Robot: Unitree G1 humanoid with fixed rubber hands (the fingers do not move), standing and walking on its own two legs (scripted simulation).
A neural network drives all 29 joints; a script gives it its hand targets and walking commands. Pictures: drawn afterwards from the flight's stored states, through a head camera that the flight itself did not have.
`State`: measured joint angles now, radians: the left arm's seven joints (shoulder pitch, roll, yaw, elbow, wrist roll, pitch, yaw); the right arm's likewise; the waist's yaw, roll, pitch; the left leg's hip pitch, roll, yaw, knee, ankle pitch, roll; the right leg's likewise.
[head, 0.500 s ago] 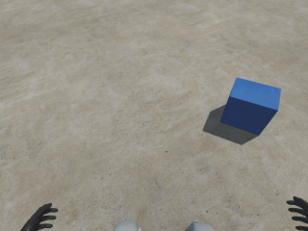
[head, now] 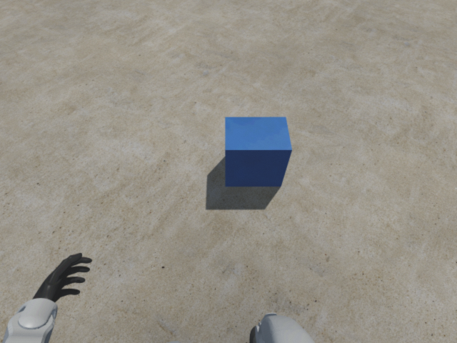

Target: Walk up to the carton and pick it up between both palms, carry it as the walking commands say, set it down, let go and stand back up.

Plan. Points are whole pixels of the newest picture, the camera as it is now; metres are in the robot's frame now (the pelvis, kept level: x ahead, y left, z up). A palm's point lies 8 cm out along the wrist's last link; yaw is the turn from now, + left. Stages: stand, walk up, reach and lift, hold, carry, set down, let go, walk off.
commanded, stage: walk up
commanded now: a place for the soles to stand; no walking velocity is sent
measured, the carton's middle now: (254, 153) +0.97 -0.16 -0.60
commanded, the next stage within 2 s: none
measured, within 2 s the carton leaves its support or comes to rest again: neither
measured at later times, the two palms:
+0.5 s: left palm (107, 215) +0.37 +0.26 -0.06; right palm out of the picture +0.15 -0.40 -0.04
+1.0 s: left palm (141, 173) +0.49 +0.21 -0.08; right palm (444, 230) +0.30 -0.43 -0.05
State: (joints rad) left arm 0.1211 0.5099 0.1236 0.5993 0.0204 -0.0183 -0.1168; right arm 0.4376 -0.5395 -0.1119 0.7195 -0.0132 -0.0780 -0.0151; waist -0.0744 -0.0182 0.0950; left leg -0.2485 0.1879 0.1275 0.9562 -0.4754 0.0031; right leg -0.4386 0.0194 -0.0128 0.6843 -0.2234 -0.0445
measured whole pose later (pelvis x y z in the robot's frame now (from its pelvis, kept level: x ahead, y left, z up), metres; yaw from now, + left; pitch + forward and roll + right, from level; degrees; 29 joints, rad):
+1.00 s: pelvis +0.32 -0.08 +0.00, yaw -17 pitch -2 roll +1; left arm 0.32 0.48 0.06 0.73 0.02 -0.04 -0.03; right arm 0.33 -0.48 -0.06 0.71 -0.01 -0.10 0.01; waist 0.00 -0.04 0.06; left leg -0.39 0.06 0.09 0.70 -0.28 0.02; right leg -0.50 -0.01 0.02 1.06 -0.46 -0.02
